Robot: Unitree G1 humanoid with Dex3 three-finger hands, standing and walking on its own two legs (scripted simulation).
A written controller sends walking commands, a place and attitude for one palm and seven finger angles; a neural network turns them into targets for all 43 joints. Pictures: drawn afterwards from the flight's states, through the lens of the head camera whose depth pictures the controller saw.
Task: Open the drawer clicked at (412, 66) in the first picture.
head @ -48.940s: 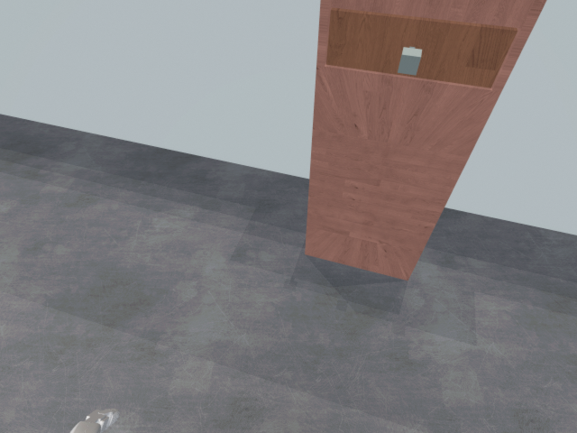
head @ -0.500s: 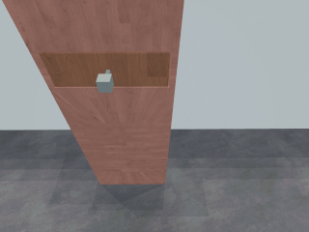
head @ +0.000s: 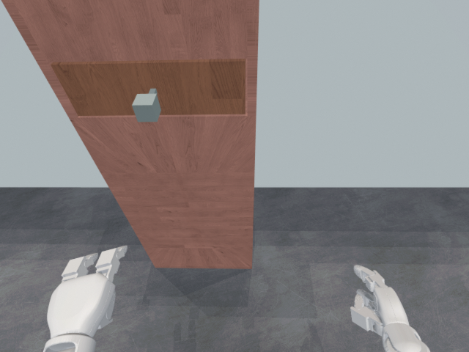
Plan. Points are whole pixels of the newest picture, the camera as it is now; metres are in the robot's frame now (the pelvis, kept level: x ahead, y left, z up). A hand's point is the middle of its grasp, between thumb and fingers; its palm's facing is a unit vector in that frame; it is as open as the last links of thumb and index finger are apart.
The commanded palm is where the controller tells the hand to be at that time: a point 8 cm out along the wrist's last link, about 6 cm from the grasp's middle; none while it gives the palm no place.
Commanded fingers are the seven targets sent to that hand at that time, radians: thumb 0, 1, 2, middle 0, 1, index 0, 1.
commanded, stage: raise the hand with hooked fingers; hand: left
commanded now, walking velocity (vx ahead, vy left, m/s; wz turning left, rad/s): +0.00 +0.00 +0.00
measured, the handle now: (149, 102) +0.53 +0.24 +0.15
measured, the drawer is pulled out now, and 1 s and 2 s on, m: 0.00 0.00 0.00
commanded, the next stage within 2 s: move the hooked fingers above the handle in 1.62 s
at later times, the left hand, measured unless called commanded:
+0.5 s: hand (94, 231) +0.26 +0.26 +0.09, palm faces -0.03 -0.12 -0.99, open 11.4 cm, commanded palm +0.23 +0.26 +0.16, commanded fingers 0.00 -0.17 0.44 -0.28 -0.99 -0.28 -0.99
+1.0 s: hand (50, 151) +0.31 +0.29 +0.21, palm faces +0.17 -0.03 -0.98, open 13.7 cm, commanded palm +0.27 +0.29 +0.28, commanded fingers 0.00 -0.50 0.30 -0.30 -1.20 -0.30 -1.20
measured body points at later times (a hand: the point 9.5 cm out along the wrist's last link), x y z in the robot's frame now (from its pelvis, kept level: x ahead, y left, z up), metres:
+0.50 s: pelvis +0.03 +0.00 +0.01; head +0.04 -0.05 +0.46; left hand +0.26 +0.26 +0.15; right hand +0.22 -0.22 -0.10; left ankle +0.02 +0.13 -0.72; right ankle -0.01 -0.09 -0.72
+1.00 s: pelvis +0.01 +0.04 +0.03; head +0.01 +0.00 +0.47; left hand +0.30 +0.29 +0.27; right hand +0.26 -0.13 -0.06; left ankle +0.02 +0.13 -0.72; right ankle -0.01 -0.09 -0.72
